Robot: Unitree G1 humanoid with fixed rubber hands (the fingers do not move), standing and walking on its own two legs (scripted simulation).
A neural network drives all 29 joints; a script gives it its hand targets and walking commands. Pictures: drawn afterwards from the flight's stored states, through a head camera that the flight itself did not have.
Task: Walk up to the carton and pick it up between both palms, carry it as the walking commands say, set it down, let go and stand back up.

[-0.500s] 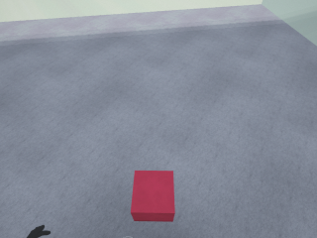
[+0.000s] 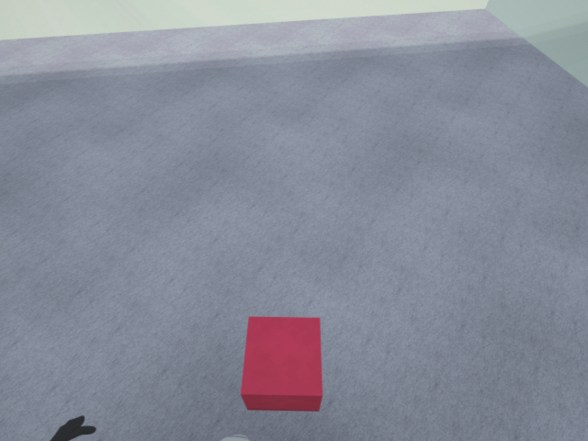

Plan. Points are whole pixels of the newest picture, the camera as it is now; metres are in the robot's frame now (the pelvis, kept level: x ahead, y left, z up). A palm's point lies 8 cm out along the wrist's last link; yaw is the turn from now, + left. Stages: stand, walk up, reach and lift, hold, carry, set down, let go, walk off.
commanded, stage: walk up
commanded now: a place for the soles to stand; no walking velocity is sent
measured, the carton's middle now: (283, 363) +0.45 +0.04 -0.66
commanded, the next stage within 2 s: none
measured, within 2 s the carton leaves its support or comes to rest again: neither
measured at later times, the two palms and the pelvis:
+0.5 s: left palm out of the picture +0.12 +0.33 -0.09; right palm out of the picture +0.07 -0.34 -0.09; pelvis +0.00 +0.00 -0.01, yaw +0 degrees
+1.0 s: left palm out of the picture +0.12 +0.34 -0.09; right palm out of the picture +0.09 -0.33 -0.09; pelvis +0.01 +0.01 -0.01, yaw +0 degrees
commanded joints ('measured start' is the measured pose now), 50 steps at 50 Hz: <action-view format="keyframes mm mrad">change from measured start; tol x64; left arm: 1 -31 198 32 -79 -32 -6 2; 50 -39 169 22 -76 -38 4 10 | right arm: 1 151 -183 -73 5 -29 -47 -11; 50 36 -281 -76 -29 -23 -39 -10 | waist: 1 -33 -23 -159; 50 -6 154 -124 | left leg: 1 190 39 -20 -261 332 44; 50 118 297 -490 -330 489 270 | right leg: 1 20 -98 68 30 306 -65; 50 -85 28 137 90 -242 0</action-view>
